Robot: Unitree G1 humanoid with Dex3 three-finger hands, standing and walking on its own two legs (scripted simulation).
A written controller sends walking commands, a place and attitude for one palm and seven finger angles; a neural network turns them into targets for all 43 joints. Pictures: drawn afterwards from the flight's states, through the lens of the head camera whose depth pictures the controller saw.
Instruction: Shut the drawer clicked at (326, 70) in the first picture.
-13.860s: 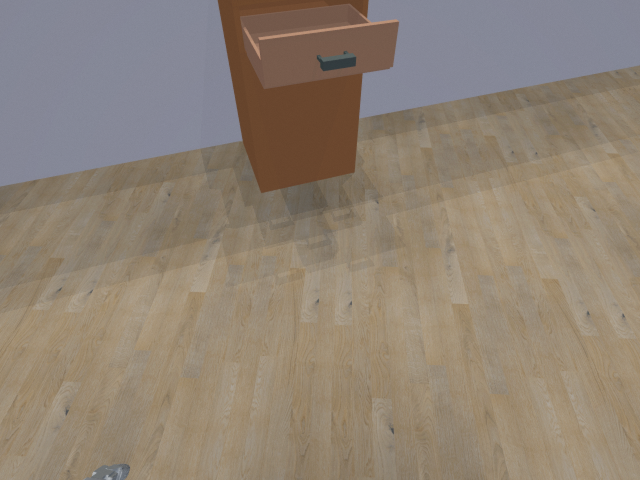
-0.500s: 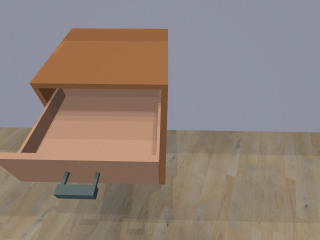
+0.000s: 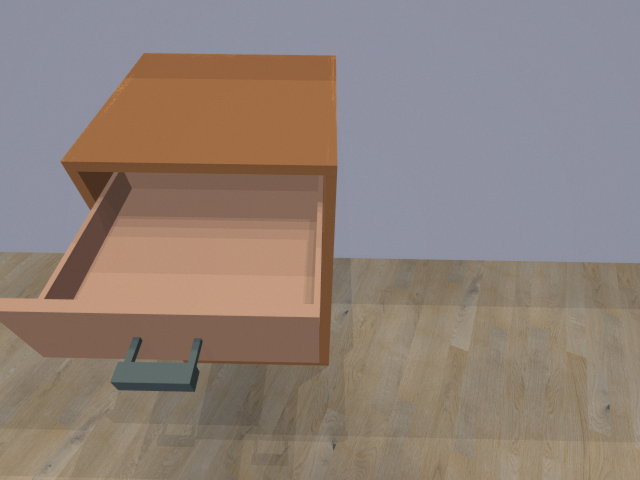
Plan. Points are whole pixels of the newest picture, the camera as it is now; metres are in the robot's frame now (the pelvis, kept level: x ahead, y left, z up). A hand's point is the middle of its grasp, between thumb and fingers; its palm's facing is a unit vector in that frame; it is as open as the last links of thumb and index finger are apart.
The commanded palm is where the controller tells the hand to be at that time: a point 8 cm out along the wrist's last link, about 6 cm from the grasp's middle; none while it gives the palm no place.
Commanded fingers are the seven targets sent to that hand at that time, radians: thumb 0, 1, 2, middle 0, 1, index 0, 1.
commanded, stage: raise the hand and make a fist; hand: left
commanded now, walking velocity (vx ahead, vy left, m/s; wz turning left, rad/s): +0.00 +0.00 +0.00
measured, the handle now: (161, 360) +0.27 +0.24 -0.04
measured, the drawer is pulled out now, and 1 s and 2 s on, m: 0.29 0.27 0.27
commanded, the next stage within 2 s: bring the fist close to the handle in 1.88 s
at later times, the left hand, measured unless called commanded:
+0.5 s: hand out of the picture +0.12 +0.17 -0.03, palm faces +0.08 -1.00 -0.02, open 5.5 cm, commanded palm +0.09 +0.23 -0.02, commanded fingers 0.00 0.90 0.90 -0.74 -0.88 -0.74 -0.88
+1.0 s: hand out of the picture +0.12 +0.20 +0.01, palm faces +0.10 -0.99 -0.07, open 3.2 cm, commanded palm +0.07 +0.25 +0.02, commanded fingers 0.00 0.90 0.90 -1.24 -1.43 -1.24 -1.43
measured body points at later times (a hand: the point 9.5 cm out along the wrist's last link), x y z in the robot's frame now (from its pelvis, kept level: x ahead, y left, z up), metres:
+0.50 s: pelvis -0.03 +0.01 -0.09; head +0.01 +0.02 +0.36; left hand +0.11 +0.23 -0.03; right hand +0.25 -0.18 -0.11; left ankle -0.03 +0.13 -0.74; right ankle +0.03 -0.10 -0.74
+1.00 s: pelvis -0.01 +0.02 -0.07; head +0.03 +0.02 +0.38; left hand +0.11 +0.25 +0.02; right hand +0.19 -0.22 -0.13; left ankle -0.03 +0.13 -0.74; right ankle +0.03 -0.10 -0.74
